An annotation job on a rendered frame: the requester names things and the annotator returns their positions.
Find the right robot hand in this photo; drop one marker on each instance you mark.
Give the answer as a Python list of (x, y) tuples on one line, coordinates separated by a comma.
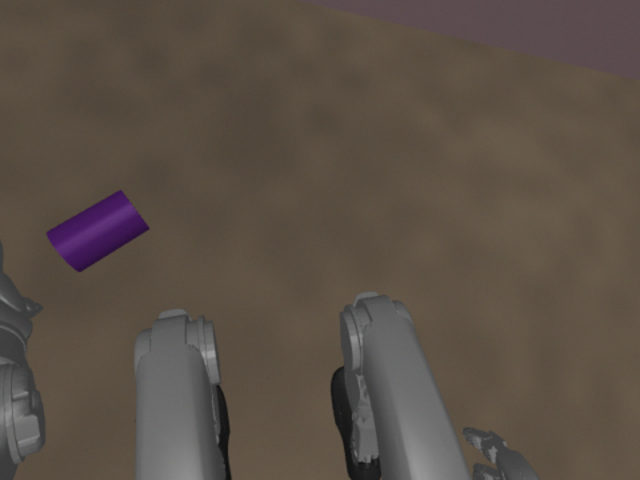
[(511, 465)]

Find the left robot foot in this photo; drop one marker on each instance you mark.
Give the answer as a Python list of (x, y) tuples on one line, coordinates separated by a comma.
[(224, 434)]

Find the can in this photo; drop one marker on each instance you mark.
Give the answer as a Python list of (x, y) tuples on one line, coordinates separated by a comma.
[(97, 231)]

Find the right robot foot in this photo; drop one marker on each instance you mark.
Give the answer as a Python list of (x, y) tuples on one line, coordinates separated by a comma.
[(343, 419)]

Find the left robot hand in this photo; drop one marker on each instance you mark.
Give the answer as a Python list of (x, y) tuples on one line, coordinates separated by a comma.
[(32, 307)]

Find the left robot arm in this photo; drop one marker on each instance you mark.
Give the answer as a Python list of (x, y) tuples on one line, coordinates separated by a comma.
[(22, 419)]

